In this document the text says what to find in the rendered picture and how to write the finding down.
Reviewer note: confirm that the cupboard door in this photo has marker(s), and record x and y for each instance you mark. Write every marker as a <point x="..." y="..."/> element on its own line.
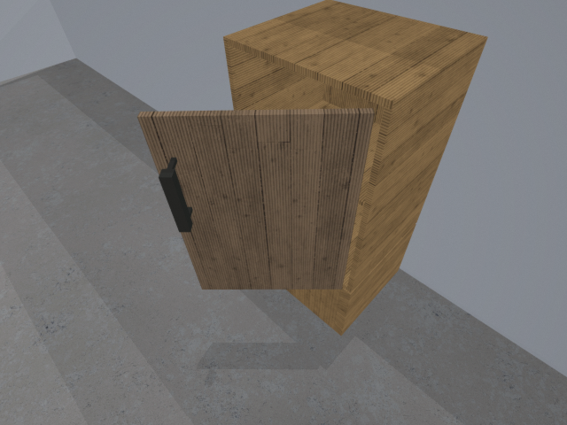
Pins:
<point x="274" y="193"/>

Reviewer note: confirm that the handle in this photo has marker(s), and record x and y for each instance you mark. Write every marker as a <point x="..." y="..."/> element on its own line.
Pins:
<point x="173" y="192"/>

